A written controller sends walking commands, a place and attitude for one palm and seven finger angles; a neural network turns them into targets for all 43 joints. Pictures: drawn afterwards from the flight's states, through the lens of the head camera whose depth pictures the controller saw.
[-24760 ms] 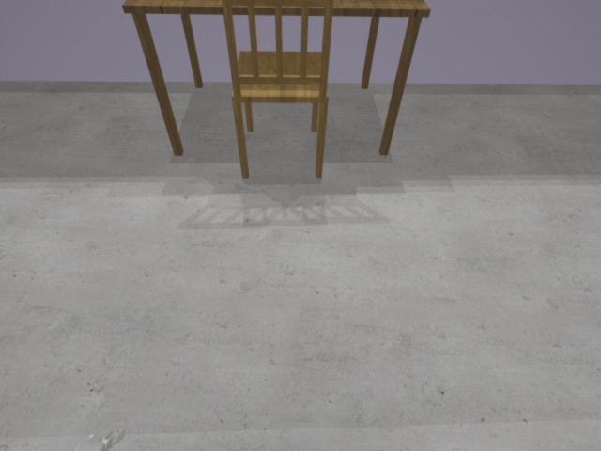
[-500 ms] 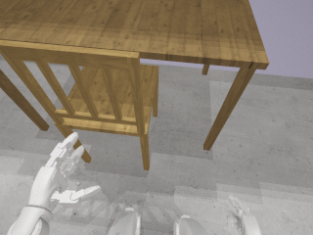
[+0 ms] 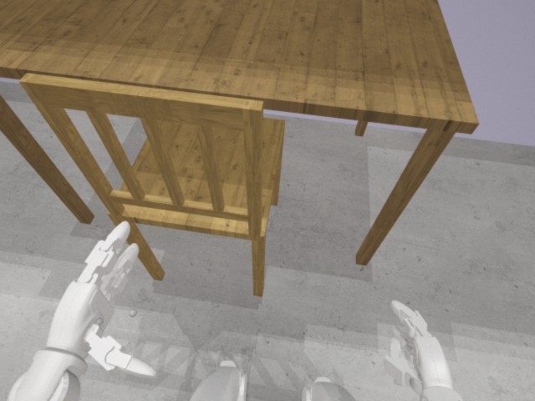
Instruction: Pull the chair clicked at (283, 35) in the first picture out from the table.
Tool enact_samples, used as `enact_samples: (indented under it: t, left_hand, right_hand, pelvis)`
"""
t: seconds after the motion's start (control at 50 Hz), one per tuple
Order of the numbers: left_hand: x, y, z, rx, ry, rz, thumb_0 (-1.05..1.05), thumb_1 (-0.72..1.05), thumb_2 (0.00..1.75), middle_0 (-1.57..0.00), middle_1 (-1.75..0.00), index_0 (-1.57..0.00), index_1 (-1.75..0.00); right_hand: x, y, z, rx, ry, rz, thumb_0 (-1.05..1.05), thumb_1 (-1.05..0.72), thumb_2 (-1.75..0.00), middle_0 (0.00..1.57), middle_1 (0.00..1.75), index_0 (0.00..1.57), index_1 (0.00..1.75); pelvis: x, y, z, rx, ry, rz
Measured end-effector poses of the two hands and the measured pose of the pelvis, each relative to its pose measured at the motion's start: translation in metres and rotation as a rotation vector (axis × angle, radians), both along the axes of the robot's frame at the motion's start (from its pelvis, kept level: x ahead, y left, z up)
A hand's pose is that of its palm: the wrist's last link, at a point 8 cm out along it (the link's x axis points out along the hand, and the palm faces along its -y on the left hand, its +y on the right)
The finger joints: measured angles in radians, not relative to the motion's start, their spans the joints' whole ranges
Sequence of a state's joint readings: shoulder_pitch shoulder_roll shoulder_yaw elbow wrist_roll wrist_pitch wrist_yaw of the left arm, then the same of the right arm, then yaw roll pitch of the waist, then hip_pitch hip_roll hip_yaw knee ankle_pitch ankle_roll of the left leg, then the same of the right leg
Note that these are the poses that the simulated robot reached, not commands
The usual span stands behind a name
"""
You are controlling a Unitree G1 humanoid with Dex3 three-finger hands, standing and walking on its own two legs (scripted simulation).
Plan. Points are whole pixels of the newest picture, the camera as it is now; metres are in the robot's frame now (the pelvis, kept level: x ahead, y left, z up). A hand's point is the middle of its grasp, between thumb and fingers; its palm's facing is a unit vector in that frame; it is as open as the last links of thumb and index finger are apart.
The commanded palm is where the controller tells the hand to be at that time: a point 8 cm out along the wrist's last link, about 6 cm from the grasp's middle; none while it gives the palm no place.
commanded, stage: raise the hand toward the chair's back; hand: left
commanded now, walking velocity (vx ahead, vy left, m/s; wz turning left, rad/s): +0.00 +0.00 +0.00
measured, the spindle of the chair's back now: (165, 165) +0.53 +0.24 -0.02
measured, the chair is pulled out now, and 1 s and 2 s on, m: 0.00 0.00 0.00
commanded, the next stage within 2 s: aim the fingers beside a spindle in 0.72 s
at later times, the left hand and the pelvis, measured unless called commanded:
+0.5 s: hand (114, 298) +0.24 +0.22 +0.04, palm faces -0.09 -1.00 -0.02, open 16.9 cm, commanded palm +0.23 +0.28 +0.05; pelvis +0.00 +0.02 +0.01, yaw -1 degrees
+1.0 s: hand (129, 298) +0.25 +0.21 +0.03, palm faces -0.13 -0.99 -0.01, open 16.9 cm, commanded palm +0.24 +0.26 +0.04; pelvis +0.00 +0.02 +0.00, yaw +0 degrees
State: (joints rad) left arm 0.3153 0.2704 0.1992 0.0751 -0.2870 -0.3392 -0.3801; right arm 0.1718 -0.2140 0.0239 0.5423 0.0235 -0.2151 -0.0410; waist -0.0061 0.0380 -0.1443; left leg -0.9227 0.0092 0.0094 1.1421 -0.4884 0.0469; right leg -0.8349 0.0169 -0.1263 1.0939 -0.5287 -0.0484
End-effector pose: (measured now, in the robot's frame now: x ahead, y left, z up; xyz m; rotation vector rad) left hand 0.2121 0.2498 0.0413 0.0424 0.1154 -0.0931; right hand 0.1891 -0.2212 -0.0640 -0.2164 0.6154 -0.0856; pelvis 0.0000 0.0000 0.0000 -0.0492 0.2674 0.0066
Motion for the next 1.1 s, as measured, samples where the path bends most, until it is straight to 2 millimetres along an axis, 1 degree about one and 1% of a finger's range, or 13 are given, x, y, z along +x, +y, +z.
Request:
enact_samples:
  t: [0.04, 0.08, 0.18, 0.22, 0.32, 0.42, 0.54, 0.68, 0.86, 0.9, 0.96, 1.04, 1.1]
  left_hand:
    - [-0.001, 0.001, -0.004, -0.008, 0.035, -0.012, -0.01, -0.46, 0.32, -0.06, -0.09, -0.06, -0.09]
    - [-0.002, 0.004, -0.003, -0.012, 0.035, -0.012, -0.01, -0.47, 0.31, -0.06, -0.09, -0.06, -0.09]
    - [0.004, 0.016, 0.010, 0.005, -0.056, 0.021, -0.02, -0.49, 0.31, -0.06, -0.09, -0.06, -0.09]
    - [0.008, 0.021, 0.012, 0.013, -0.072, 0.025, -0.02, -0.49, 0.30, -0.06, -0.09, -0.06, -0.08]
    - [0.016, 0.025, 0.003, -0.001, -0.010, -0.011, -0.02, -0.49, 0.30, -0.06, -0.08, -0.06, -0.08]
    - [0.015, 0.022, 0.001, -0.024, 0.017, -0.027, -0.02, -0.49, 0.30, -0.06, -0.08, -0.06, -0.08]
    - [0.015, 0.028, 0.007, -0.009, -0.052, 0.015, -0.02, -0.49, 0.30, -0.06, -0.09, -0.06, -0.08]
    - [0.012, 0.028, 0.000, -0.010, -0.008, -0.013, -0.02, -0.49, 0.30, -0.06, -0.08, -0.06, -0.08]
    - [0.009, 0.031, 0.007, -0.007, -0.047, 0.014, -0.02, -0.49, 0.30, -0.06, -0.09, -0.06, -0.08]
    - [0.010, 0.029, 0.004, -0.010, -0.042, 0.010, -0.02, -0.50, 0.30, -0.06, -0.08, -0.06, -0.08]
    - [0.015, 0.020, -0.001, -0.022, -0.029, -0.015, -0.02, -0.50, 0.30, -0.06, -0.08, -0.06, -0.08]
    - [0.028, 0.004, -0.008, -0.038, -0.029, -0.051, -0.02, -0.50, 0.30, -0.06, -0.08, -0.06, -0.08]
    - [0.040, -0.005, -0.007, -0.032, -0.047, -0.060, -0.02, -0.50, 0.30, -0.06, -0.08, -0.06, -0.08]
  right_hand:
    - [-0.001, 0.005, 0.001, 0.003, 0.003, 0.008, 0.01, -0.91, -0.90, 0.20, 0.30, 0.20, 0.30]
    - [-0.004, 0.008, 0.002, -0.002, 0.011, 0.014, 0.01, -0.91, -0.90, 0.20, 0.30, 0.20, 0.30]
    - [-0.014, 0.007, -0.001, -0.028, 0.049, 0.021, 0.01, -0.91, -0.90, 0.20, 0.30, 0.20, 0.30]
    - [-0.018, 0.005, -0.003, -0.037, 0.067, 0.017, 0.01, -0.91, -0.90, 0.20, 0.30, 0.20, 0.30]
    - [-0.028, -0.002, -0.001, -0.052, 0.093, -0.014, 0.01, -0.91, -0.90, 0.20, 0.30, 0.20, 0.30]
    - [-0.033, -0.006, 0.007, -0.069, 0.086, -0.039, 0.02, -0.91, -0.90, 0.20, 0.30, 0.20, 0.30]
    - [-0.031, -0.006, 0.009, -0.082, 0.082, -0.025, 0.01, -0.91, -0.90, 0.20, 0.30, 0.20, 0.30]
    - [-0.025, 0.002, 0.007, -0.062, 0.071, -0.009, 0.01, -0.91, -0.90, 0.20, 0.30, 0.20, 0.30]
    - [-0.019, 0.010, 0.006, -0.049, 0.055, 0.013, 0.01, -0.91, -0.90, 0.20, 0.30, 0.20, 0.30]
    - [-0.019, 0.010, 0.005, -0.050, 0.055, 0.018, 0.01, -0.91, -0.90, 0.20, 0.30, 0.20, 0.30]
    - [-0.020, 0.009, 0.002, -0.055, 0.058, 0.023, 0.01, -0.91, -0.90, 0.20, 0.30, 0.20, 0.30]
    - [-0.024, 0.005, -0.002, -0.064, 0.071, 0.018, 0.01, -0.91, -0.90, 0.20, 0.30, 0.20, 0.30]
    - [-0.029, 0.002, -0.005, -0.064, 0.087, 0.005, 0.01, -0.91, -0.90, 0.20, 0.30, 0.20, 0.30]
  pelvis:
    - [0.000, 0.002, 0.002, -0.001, -0.001, 0.000]
    - [0.000, 0.004, 0.003, -0.003, -0.003, -0.001]
    - [0.001, 0.008, 0.003, -0.009, -0.004, 0.002]
    - [0.001, 0.010, 0.003, -0.011, -0.003, 0.005]
    - [0.001, 0.013, 0.005, -0.013, -0.002, 0.001]
    - [0.004, 0.016, 0.008, -0.013, -0.005, -0.007]
    - [0.003, 0.018, 0.006, -0.015, -0.002, -0.004]
    - [0.002, 0.019, 0.005, -0.019, -0.001, -0.003]
    - [0.001, 0.019, 0.005, -0.021, -0.004, 0.002]
    - [0.000, 0.019, 0.004, -0.021, -0.002, 0.005]
    - [-0.001, 0.019, 0.002, -0.022, 0.002, 0.008]
    - [-0.003, 0.018, -0.001, -0.019, 0.009, 0.006]
    - [-0.002, 0.017, -0.002, -0.014, 0.016, 0.000]
